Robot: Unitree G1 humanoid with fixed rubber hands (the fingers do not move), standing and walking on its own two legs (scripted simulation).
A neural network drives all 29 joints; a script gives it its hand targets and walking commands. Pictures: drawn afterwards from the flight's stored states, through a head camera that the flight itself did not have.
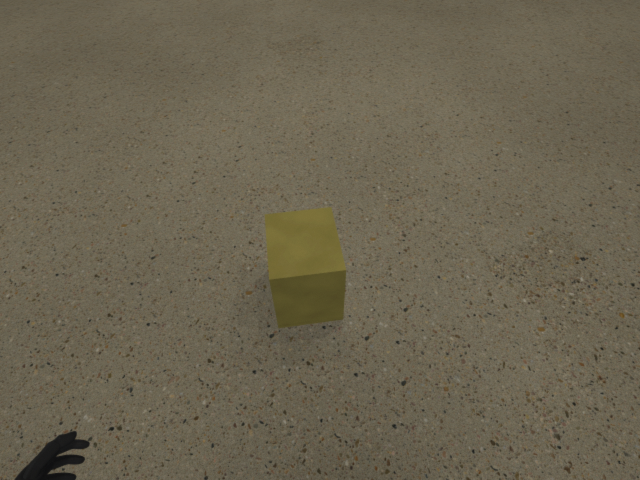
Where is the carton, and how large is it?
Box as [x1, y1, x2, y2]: [265, 207, 345, 327]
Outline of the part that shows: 330,207 265,214 269,281 278,327 342,319 345,267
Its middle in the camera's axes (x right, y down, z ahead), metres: -0.05 +0.10 +1.36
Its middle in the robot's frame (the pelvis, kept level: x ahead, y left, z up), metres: +0.88 +0.08 -0.61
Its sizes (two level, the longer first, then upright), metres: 0.278 0.233 0.295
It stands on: the floor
